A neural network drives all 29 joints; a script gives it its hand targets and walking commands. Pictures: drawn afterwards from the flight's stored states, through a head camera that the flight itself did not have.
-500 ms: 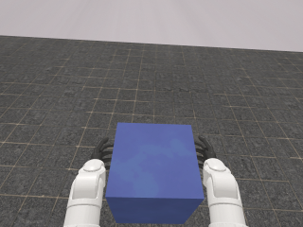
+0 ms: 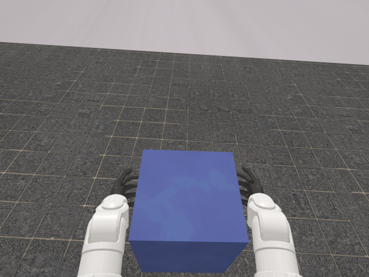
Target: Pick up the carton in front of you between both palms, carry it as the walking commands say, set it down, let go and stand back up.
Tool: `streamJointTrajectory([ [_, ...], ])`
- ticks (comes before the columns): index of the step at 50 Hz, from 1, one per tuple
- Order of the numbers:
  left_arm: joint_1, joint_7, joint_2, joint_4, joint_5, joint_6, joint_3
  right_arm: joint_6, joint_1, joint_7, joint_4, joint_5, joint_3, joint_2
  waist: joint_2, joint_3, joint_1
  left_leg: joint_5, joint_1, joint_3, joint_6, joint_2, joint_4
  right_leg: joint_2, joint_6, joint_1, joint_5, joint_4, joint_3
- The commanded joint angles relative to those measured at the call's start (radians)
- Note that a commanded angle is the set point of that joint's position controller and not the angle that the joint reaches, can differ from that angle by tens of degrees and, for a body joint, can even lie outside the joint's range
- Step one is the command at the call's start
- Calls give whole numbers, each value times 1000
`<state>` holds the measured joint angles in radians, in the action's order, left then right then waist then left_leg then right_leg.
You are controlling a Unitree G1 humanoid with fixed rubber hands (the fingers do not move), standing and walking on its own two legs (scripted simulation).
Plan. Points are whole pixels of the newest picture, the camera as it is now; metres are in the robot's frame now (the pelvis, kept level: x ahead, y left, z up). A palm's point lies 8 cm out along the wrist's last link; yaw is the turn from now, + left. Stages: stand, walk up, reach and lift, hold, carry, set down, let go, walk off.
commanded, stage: carry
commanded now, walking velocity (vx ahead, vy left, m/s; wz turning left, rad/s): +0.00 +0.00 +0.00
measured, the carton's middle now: (185, 214) +0.29 +0.00 -0.04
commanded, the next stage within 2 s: hold in 0.60 s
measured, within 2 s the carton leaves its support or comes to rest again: neither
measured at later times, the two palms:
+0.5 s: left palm (119, 199) +0.29 +0.15 +0.04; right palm (255, 197) +0.29 -0.15 +0.05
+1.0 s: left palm (138, 191) +0.31 +0.11 +0.04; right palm (276, 217) +0.24 -0.18 +0.05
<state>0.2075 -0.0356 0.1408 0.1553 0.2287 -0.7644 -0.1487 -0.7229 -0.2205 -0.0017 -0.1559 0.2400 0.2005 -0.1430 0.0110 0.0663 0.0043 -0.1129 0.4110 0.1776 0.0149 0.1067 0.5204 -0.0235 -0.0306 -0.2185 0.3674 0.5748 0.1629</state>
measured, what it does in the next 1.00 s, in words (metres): stands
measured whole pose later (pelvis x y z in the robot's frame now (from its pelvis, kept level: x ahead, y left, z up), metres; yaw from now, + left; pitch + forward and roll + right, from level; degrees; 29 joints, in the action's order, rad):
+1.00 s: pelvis +0.00 +0.03 +0.01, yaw -11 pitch -8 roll +0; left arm 0.24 -0.02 0.15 0.23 0.28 -0.71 -0.17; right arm -0.65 -0.25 -0.01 -0.25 0.24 0.24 -0.15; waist 0.06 -0.08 -0.03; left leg -0.10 0.16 0.04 -0.01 0.02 0.39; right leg 0.00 0.00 -0.04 0.27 0.44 -0.03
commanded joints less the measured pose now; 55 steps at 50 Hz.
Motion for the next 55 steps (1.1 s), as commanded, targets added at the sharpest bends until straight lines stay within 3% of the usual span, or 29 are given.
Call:
streamJointTrajectory([
  [1,506,215,908,-112,-251,61,567,12,-429,-210,20,-236,-551,-850,-54,251,-3,77,-234,-100,-7,76,-59,-112,-12,-73,-72,-129,-92],
  [2,504,213,895,-122,-252,61,549,9,-402,-212,7,-230,-550,-842,-96,293,-1,61,-244,-134,8,97,-62,-115,-4,-32,-67,-136,-110],
  [3,543,217,897,-100,-255,58,554,13,-433,-210,19,-220,-545,-855,-22,246,1,115,-222,-109,-6,86,-69,-114,-13,-69,-102,-136,-97],
  [6,522,210,908,-110,-264,65,560,15,-432,-214,0,-251,-560,-865,-40,246,-3,79,-211,-112,1,70,-60,-117,-5,-50,-133,-144,-111],
  [9,517,219,908,-110,-263,69,559,18,-446,-211,41,-247,-587,-855,34,269,-5,118,-243,-97,0,74,-38,-125,-11,-47,-128,-146,-113],
  [15,512,216,919,-76,-244,52,548,16,-429,-212,10,-218,-525,-840,-2,273,-5,81,-223,-88,-4,66,-35,-137,-6,-31,-196,-152,-115],
  [16,521,219,889,-90,-237,52,533,11,-427,-209,23,-206,-545,-846,55,242,-7,89,-212,-87,-5,60,-44,-144,-13,-50,-182,-146,-103],
  [20,534,215,920,-127,-243,56,565,22,-442,-221,-6,-231,-529,-879,-44,252,0,132,-226,-93,-4,55,-34,-131,-17,-62,-170,-133,-107],
  [24,484,214,913,-118,-247,64,551,27,-459,-215,76,-251,-585,-865,-2,315,-1,189,-235,-84,6,78,-12,-130,-7,-8,-198,-119,-104],
  [25,484,213,919,-112,-240,61,562,13,-459,-210,57,-248,-576,-842,-56,277,-2,191,-236,-80,4,66,-34,-135,-8,-40,-153,-98,-92],
  [27,504,208,878,-105,-237,54,547,15,-433,-205,29,-230,-542,-835,-37,275,-7,244,-241,-88,17,70,-3,-120,-7,-43,-231,-114,-96],
  [30,475,213,876,-119,-244,58,548,12,-386,-209,-2,-225,-550,-858,-7,276,-2,100,-227,-111,-3,87,-39,-130,-10,-10,-155,-128,-101],
  [31,399,211,876,-134,-226,60,541,45,-356,-217,-64,-215,-523,-860,143,97,1,215,-568,-226,-1,-208,-44,45,-41,-176,-300,-269,-293],
  [34,462,217,855,-189,-260,121,549,112,-401,-196,31,-181,-520,-871,114,158,-48,284,-658,-239,12,-200,-43,49,-18,-168,-435,-251,-313],
  [35,472,217,923,-190,-269,118,577,115,-391,-189,11,-185,-538,-839,32,198,-40,328,-623,-242,-12,-198,-36,41,-18,-67,-477,-245,-319],
  [38,564,224,852,-234,-276,125,608,113,-356,-186,-6,-150,-483,-852,33,210,-83,230,-564,-247,-33,-210,-50,56,-12,12,-385,-248,-288],
  [39,537,216,841,-216,-254,120,598,115,-355,-200,-51,-188,-493,-867,11,182,-75,253,-609,-240,-29,-220,-54,53,-18,-42,-384,-259,-289],
  [41,441,212,883,-114,-226,116,531,98,-440,-218,5,-208,-564,-885,-5,152,19,163,-460,-250,-15,-222,-103,72,10,71,-388,-226,-266],
  [42,444,212,885,-35,-188,108,501,92,-483,-230,-44,-199,-511,-868,12,117,-8,118,-451,-220,-18,-225,-118,73,19,59,-356,-246,-270],
  [43,434,206,855,-29,-152,108,465,85,-456,-238,-81,-225,-522,-870,-21,99,63,63,-449,-232,-13,-216,-129,72,13,84,-264,-245,-269],
  [44,445,211,912,-35,-180,114,501,95,-485,-248,-29,-236,-564,-880,2,126,-5,87,-525,-221,-18,-233,-113,64,10,20,-265,-276,-289],
  [45,437,213,900,-22,-154,112,446,94,-539,-255,-54,-245,-566,-916,49,109,61,80,-544,-240,-2,-212,-112,85,18,-48,-198,-269,-259],
  [46,445,214,940,-10,-152,112,449,98,-546,-258,-64,-245,-560,-883,7,86,34,74,-566,-223,-14,-226,-101,74,9,-71,-174,-282,-269],
  [48,477,217,936,-28,-182,116,473,92,-529,-266,-114,-236,-539,-896,58,65,52,96,-605,-246,-5,-202,-118,88,10,-124,-178,-273,-255],
  [49,489,223,901,-22,-171,113,491,106,-493,-265,-114,-226,-508,-896,11,104,7,94,-654,-236,-5,-206,-128,82,7,-158,-171,-283,-262],
  [50,490,221,925,-39,-174,113,494,113,-538,-266,-85,-223,-533,-899,21,139,50,78,-672,-254,-7,-193,-121,83,-5,-126,-160,-268,-257],
  [51,515,229,950,-61,-207,119,517,115,-515,-264,-64,-215,-532,-881,-6,131,-14,91,-670,-247,-15,-202,-119,91,-9,-160,-165,-271,-259],
  [52,505,227,939,-60,-197,111,534,113,-493,-266,-110,-216,-494,-889,-11,173,9,112,-754,-246,-27,-185,-116,79,-20,-179,-149,-281,-273],
  [55,530,243,963,-38,-209,97,549,103,-485,-264,-114,-189,-475,-887,-16,135,-31,25,-698,-258,-29,-180,-136,83,-28,-145,-93,-286,-272],
])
